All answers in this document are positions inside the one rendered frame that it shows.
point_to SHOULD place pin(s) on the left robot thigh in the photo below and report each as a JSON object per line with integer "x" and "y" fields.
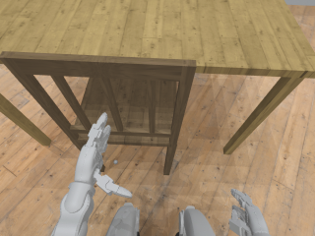
{"x": 126, "y": 222}

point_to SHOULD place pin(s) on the right robot thigh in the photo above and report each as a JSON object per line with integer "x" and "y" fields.
{"x": 192, "y": 222}

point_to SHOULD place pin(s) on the table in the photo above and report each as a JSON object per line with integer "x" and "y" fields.
{"x": 225, "y": 37}

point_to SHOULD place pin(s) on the robot left forearm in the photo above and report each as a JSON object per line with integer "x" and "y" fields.
{"x": 75, "y": 210}

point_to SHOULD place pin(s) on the robot thigh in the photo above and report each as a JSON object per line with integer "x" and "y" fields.
{"x": 126, "y": 222}
{"x": 192, "y": 222}

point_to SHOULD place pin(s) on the chair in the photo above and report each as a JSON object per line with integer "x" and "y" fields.
{"x": 140, "y": 96}

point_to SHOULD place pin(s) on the robot left hand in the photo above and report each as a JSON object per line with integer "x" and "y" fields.
{"x": 90, "y": 158}

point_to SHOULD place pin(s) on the robot right hand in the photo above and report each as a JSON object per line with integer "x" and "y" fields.
{"x": 249, "y": 221}

